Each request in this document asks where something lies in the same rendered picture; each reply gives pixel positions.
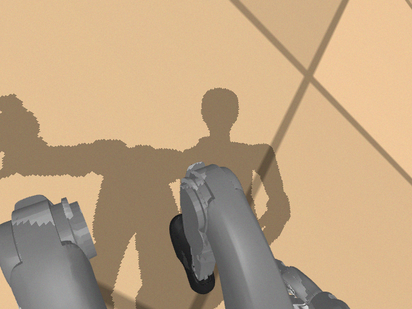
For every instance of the right robot hand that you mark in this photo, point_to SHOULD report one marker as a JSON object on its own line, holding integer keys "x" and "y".
{"x": 302, "y": 288}

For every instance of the right robot arm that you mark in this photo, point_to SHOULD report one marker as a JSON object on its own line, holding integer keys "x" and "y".
{"x": 326, "y": 300}

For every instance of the right robot foot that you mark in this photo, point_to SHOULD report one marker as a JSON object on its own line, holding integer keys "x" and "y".
{"x": 183, "y": 253}

